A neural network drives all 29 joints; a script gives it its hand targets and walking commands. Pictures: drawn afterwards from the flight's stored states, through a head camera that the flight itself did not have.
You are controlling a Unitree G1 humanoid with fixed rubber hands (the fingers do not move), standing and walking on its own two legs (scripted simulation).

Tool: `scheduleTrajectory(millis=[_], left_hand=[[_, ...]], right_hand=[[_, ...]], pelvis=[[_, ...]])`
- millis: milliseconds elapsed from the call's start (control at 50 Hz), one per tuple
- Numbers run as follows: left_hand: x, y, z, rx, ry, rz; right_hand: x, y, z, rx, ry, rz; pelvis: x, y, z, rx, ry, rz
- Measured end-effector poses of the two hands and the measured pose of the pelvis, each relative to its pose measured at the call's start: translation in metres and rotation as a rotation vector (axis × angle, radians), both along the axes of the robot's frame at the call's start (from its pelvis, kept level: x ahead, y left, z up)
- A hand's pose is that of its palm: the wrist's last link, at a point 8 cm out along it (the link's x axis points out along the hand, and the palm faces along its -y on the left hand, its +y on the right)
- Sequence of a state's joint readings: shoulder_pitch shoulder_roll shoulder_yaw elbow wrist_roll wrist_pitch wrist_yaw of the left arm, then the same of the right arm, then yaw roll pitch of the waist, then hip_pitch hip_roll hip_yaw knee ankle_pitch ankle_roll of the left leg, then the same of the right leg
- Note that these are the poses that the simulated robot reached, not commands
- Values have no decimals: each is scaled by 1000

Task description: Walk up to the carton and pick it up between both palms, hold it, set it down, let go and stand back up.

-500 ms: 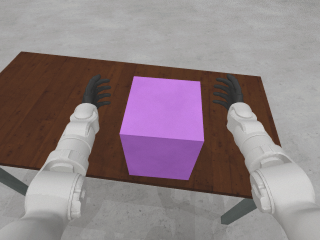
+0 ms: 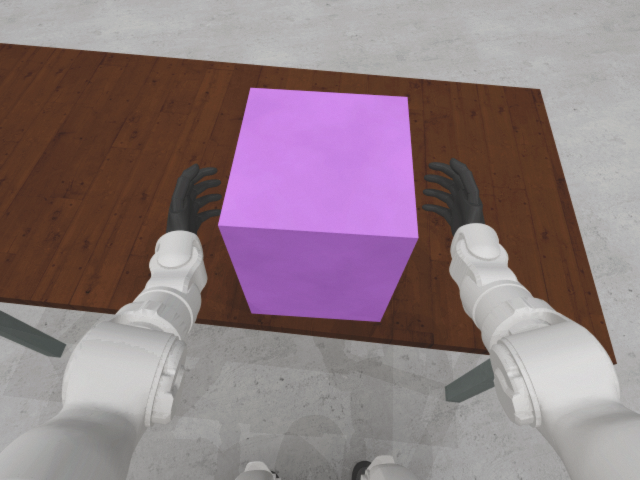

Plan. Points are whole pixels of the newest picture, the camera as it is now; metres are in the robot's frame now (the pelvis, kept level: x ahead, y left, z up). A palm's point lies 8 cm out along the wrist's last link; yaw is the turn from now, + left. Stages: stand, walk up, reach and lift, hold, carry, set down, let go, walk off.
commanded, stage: reach and lift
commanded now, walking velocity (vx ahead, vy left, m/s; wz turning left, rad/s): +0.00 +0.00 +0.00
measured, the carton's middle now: (321, 216) +0.46 +0.00 +0.00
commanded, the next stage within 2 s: none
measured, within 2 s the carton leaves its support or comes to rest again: neither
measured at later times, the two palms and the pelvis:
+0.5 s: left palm (214, 227) +0.43 +0.14 +0.02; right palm (436, 225) +0.42 -0.15 +0.03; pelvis -0.01 +0.00 +0.00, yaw +1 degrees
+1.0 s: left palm (218, 242) +0.41 +0.14 +0.02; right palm (445, 244) +0.40 -0.15 +0.03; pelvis +0.02 +0.01 +0.03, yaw +0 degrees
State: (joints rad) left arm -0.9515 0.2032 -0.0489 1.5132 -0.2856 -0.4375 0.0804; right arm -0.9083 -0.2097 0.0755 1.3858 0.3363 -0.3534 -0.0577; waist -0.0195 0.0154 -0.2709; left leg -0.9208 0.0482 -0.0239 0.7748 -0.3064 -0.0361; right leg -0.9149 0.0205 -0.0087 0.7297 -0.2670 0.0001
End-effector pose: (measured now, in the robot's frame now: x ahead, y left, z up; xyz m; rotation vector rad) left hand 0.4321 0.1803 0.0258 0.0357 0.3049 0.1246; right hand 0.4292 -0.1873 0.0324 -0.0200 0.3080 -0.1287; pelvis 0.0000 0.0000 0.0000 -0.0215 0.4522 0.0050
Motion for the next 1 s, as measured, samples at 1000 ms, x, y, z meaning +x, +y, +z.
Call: scheduleTrajectory(millis=[1000], left_hand=[[-25,-45,-1,-38,-14,-58]], right_hand=[[-34,32,-4,-52,-38,-58]], pelvis=[[21,10,35,-2,-147,6]])
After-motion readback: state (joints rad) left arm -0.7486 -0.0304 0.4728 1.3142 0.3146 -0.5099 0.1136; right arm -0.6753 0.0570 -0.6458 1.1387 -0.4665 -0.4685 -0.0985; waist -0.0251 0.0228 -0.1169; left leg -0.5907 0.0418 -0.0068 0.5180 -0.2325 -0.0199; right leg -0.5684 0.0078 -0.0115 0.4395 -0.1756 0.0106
